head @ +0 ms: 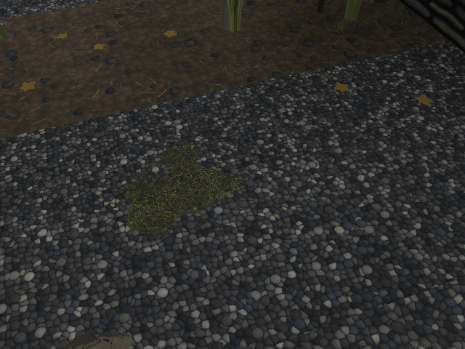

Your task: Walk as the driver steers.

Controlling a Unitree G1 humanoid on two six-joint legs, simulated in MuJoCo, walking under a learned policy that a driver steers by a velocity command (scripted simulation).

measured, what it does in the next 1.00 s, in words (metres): walks ahead, turning left: left foot, then right foot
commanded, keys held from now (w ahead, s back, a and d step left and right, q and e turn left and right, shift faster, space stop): q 0.28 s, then w+q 0.50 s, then w+e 0.22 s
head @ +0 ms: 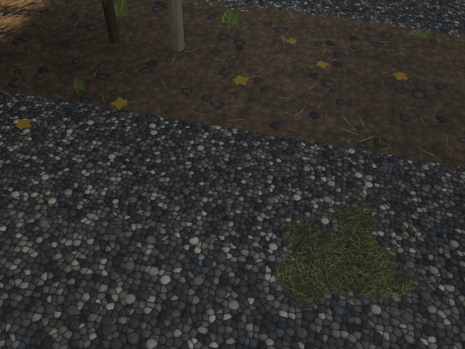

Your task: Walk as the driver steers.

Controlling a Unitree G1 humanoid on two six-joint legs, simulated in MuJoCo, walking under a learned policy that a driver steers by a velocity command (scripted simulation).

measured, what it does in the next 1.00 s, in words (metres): goes down, turning right: left foot 0.15 m lower, then right foot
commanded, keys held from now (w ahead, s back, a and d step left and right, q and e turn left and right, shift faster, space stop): w+e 0.10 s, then e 0.70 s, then q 0.20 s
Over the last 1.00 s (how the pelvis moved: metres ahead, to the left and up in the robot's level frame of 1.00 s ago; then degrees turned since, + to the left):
0.28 0.10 0.00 27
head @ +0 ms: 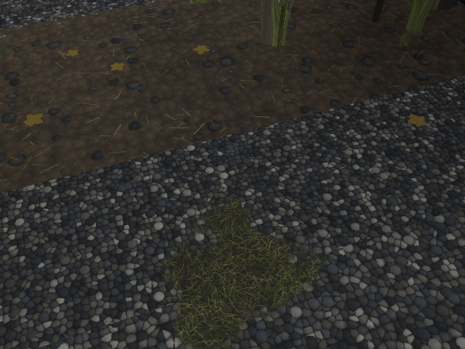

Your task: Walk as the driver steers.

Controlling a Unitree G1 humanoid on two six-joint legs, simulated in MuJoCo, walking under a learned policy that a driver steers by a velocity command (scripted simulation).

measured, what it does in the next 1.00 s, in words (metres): walks ahead, turning left: left foot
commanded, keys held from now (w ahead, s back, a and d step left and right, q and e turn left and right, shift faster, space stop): q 0.58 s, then w+q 0.14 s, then w+e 0.28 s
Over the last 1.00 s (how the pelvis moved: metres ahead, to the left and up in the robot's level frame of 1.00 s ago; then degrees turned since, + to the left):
0.26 -0.03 -0.13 -30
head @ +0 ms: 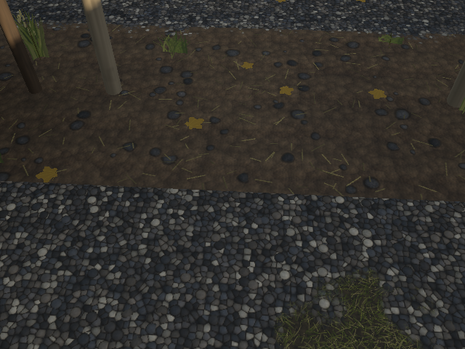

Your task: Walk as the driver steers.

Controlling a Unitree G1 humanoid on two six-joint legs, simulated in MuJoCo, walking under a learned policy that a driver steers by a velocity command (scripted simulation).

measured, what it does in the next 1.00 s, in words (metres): goes down: right foot, then left foot 0.15 m lower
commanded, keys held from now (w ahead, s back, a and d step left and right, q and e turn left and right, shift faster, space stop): w+e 0.30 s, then e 0.26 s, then q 0.30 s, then w+q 0.14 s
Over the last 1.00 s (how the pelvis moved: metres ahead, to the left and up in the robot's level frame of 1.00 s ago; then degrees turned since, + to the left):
0.19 0.12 0.00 24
